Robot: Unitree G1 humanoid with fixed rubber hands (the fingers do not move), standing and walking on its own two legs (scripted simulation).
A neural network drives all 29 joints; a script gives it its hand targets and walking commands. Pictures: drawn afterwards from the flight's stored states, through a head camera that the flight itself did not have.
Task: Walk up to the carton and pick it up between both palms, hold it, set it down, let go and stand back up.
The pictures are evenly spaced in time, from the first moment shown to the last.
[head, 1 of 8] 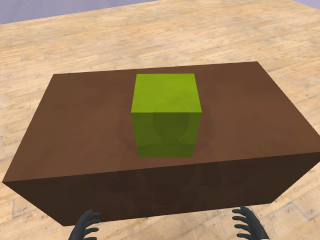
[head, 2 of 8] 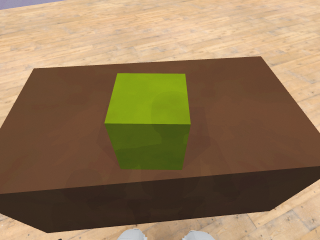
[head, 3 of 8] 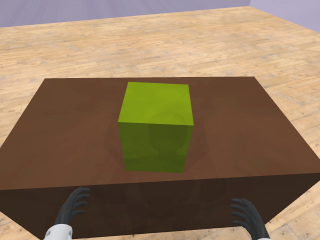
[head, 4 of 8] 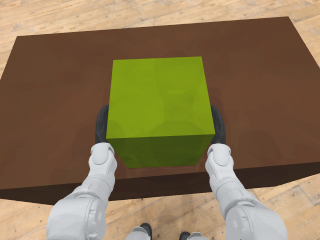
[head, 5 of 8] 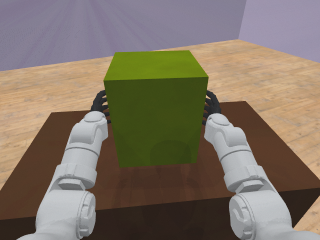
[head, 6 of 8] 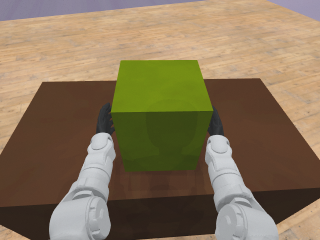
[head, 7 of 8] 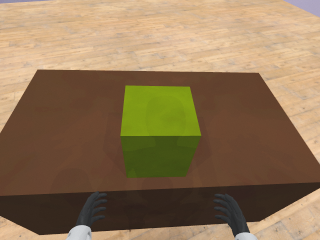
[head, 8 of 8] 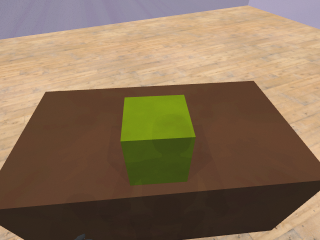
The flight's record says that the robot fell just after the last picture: no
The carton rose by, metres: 0.26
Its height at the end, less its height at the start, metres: +0.00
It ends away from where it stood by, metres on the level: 0.01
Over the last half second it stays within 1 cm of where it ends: yes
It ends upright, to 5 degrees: yes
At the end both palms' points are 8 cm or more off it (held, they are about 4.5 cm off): yes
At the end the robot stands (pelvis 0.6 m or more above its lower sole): yes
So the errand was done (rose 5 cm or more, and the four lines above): yes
